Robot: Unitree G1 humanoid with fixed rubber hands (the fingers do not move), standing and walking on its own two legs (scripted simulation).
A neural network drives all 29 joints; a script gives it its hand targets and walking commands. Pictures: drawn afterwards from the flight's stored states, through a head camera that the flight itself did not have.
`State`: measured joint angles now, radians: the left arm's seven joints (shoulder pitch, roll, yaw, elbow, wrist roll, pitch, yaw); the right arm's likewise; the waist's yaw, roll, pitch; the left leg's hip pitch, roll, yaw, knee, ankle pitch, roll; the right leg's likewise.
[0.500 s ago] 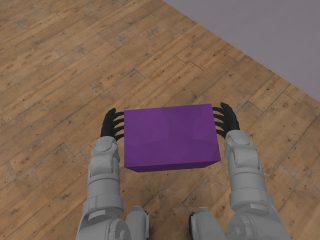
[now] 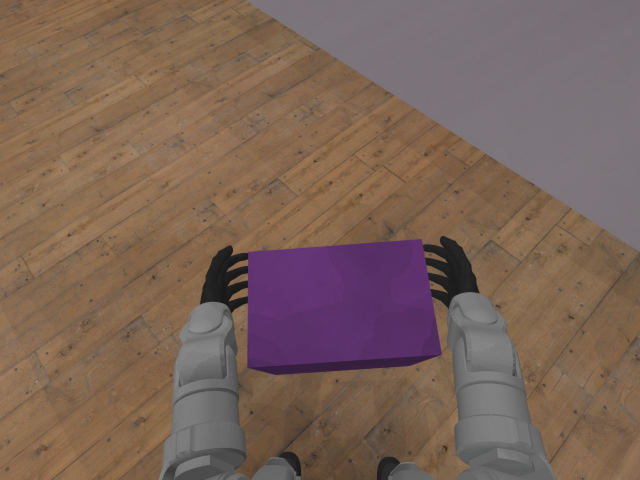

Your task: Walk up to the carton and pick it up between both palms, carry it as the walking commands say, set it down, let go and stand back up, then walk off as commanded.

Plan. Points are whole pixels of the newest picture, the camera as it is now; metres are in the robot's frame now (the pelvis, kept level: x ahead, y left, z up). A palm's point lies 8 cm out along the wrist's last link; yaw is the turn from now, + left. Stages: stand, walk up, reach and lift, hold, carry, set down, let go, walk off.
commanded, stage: reach and lift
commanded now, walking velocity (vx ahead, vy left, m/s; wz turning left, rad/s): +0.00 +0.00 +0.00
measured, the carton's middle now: (338, 316) +0.35 +0.01 -0.11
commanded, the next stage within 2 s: hold in 1.60 s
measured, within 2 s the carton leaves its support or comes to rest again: neither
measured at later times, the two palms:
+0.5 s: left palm (200, 291) +0.32 +0.17 +0.05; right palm (484, 285) +0.33 -0.14 +0.05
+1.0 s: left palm (194, 290) +0.31 +0.17 +0.08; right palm (498, 285) +0.32 -0.15 +0.08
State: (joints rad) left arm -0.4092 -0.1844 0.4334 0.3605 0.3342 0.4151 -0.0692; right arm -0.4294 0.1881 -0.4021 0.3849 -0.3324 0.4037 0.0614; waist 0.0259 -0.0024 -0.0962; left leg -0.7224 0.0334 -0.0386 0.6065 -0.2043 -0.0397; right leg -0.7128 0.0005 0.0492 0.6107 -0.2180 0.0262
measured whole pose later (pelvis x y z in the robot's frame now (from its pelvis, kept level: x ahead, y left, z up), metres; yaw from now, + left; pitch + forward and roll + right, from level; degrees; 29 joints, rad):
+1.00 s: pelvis +0.02 +0.00 +0.03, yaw +1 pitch -6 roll +0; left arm -0.32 -0.17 0.30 0.25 0.34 0.72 -0.04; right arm -0.34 0.17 -0.30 0.27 -0.35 0.71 0.06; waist 0.00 -0.01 0.04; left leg -0.04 0.03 -0.04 0.28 -0.13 -0.03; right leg -0.02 -0.02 0.04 0.27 -0.14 0.03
